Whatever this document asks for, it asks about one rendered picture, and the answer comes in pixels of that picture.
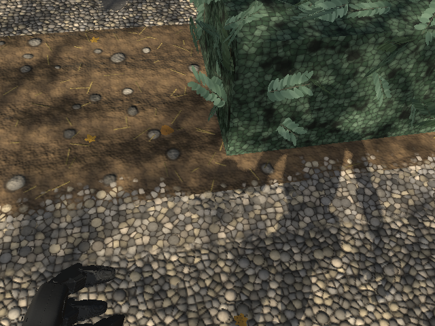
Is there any robot left hand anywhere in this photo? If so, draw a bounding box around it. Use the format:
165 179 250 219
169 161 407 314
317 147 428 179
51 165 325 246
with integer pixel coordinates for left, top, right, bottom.
21 263 125 326

